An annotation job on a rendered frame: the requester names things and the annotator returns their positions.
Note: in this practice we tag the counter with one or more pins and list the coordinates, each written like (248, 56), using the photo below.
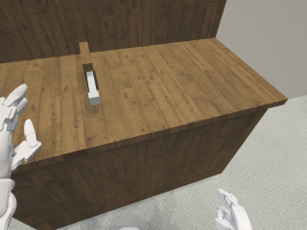
(176, 104)

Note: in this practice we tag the robot left hand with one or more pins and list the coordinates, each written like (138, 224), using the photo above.
(10, 109)

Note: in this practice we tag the robot left forearm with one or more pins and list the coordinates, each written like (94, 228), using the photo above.
(8, 203)

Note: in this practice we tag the tap lever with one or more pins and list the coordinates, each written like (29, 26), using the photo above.
(93, 94)

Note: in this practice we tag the robot right hand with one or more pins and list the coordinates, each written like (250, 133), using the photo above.
(236, 218)

